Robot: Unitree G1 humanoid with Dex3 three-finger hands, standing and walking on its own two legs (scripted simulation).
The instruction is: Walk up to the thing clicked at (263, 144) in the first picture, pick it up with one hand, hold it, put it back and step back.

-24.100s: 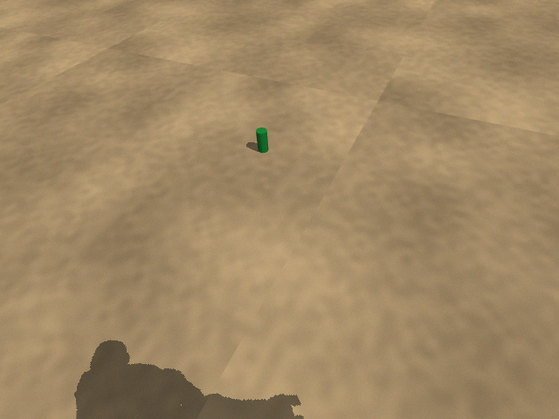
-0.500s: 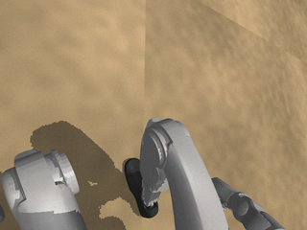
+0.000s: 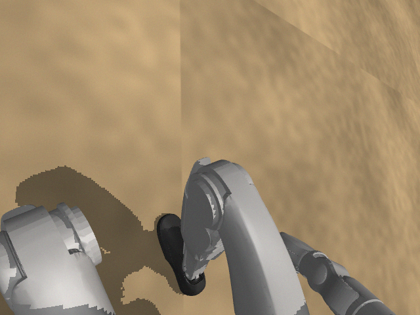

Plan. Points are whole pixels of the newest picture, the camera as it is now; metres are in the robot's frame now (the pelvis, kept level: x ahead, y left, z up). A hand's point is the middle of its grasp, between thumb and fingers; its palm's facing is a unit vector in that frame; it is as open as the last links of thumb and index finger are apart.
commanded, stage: lower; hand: left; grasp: from the side
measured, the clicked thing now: out of the picture +0.44 +0.31 -0.20
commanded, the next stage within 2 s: loosen in 0.14 s
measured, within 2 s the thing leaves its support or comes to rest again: rests again in 0.46 s
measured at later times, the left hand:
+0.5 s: hand out of the picture +0.44 +0.31 -0.19, palm faces +0.44 -0.90 +0.02, open 9.4 cm
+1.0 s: hand out of the picture +0.44 +0.33 -0.17, palm faces +0.48 -0.88 +0.03, open 17.1 cm
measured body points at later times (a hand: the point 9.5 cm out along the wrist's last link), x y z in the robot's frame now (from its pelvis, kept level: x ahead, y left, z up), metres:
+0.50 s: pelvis +0.00 +0.01 +0.00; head +0.24 +0.20 +0.32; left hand +0.41 +0.36 -0.18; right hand +0.16 -0.24 -0.03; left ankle +0.07 +0.13 -0.25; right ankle +0.14 -0.12 -0.25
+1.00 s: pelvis -0.01 +0.01 +0.00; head +0.23 +0.20 +0.32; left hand +0.41 +0.38 -0.17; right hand +0.16 -0.24 -0.03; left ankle +0.07 +0.13 -0.25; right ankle +0.14 -0.12 -0.25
